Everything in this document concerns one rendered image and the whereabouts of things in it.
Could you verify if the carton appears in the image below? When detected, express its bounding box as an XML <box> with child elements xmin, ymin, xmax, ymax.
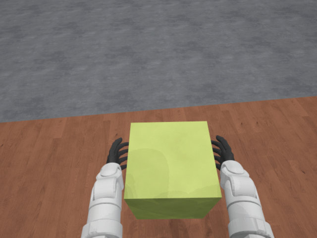
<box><xmin>124</xmin><ymin>121</ymin><xmax>222</xmax><ymax>219</ymax></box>

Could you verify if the robot left hand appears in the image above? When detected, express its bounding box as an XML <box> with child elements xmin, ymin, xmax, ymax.
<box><xmin>106</xmin><ymin>138</ymin><xmax>129</xmax><ymax>170</ymax></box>

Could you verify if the robot left forearm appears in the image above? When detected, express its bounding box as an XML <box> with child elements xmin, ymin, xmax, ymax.
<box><xmin>81</xmin><ymin>163</ymin><xmax>124</xmax><ymax>238</ymax></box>

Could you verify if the robot right forearm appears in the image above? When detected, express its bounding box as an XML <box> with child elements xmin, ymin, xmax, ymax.
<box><xmin>220</xmin><ymin>160</ymin><xmax>274</xmax><ymax>238</ymax></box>

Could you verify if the robot right hand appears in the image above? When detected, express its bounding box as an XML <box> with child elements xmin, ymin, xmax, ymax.
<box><xmin>211</xmin><ymin>135</ymin><xmax>235</xmax><ymax>170</ymax></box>

